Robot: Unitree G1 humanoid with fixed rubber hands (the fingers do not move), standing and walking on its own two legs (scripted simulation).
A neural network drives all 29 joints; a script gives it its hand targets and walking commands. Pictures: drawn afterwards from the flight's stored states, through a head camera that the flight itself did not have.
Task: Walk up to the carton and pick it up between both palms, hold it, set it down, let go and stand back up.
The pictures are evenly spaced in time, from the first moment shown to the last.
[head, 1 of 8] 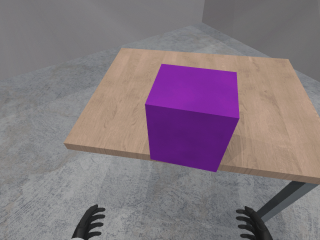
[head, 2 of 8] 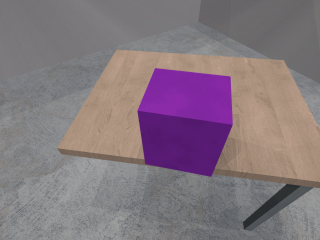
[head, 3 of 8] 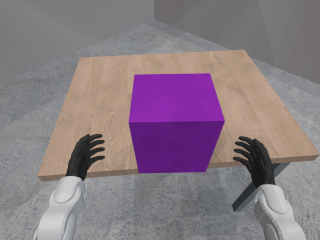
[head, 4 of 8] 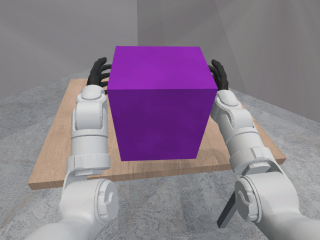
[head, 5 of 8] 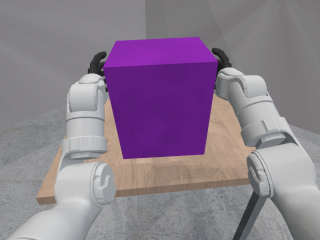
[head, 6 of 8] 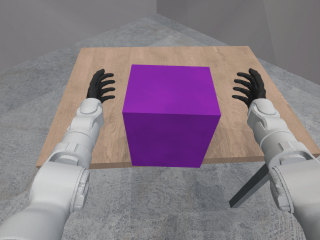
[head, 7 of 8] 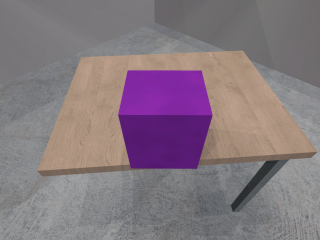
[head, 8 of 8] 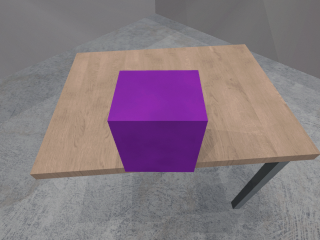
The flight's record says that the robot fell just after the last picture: no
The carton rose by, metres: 0.23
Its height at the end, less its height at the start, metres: +0.00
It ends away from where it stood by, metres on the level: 0.02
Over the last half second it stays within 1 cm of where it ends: yes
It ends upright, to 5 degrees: yes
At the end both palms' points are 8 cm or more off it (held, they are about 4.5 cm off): yes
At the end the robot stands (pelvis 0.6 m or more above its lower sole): yes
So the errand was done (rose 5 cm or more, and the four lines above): yes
